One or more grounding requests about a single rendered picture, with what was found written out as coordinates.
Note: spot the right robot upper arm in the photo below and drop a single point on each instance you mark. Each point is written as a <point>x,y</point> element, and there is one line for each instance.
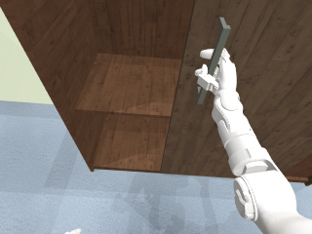
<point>267,199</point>

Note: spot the right robot hand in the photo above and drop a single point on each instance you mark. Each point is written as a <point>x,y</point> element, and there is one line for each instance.
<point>225,76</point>

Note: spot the handle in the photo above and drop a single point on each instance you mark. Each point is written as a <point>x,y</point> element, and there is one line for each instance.
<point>218,48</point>

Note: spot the wardrobe door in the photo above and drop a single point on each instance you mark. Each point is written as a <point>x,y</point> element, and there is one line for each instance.
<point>301,169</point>
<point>270,44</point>

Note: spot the robot right forearm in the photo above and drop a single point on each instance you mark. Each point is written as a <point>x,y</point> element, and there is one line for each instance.
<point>246,156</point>

